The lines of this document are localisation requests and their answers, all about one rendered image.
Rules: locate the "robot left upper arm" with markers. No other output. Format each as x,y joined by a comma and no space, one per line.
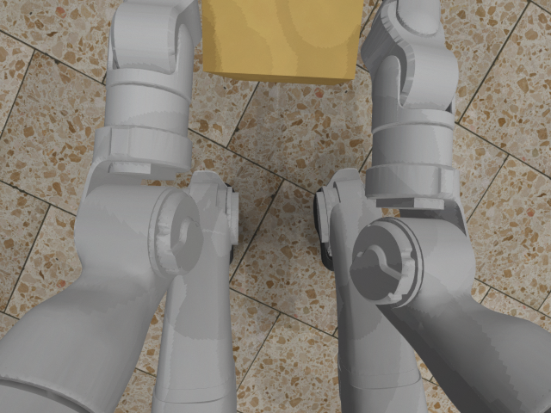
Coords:
76,351

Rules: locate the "robot right upper arm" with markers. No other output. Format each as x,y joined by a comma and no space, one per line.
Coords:
419,273

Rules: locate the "right robot thigh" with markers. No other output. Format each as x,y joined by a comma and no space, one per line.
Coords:
377,368

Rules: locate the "carton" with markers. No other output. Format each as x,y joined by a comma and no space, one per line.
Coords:
282,41

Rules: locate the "left robot thigh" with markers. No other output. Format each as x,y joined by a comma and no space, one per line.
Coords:
196,370

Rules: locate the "robot thigh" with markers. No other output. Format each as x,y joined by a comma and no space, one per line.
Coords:
196,370
377,368

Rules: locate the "left robot forearm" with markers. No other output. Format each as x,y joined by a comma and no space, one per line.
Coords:
149,89

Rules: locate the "right robot forearm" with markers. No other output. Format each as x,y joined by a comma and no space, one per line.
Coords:
414,79

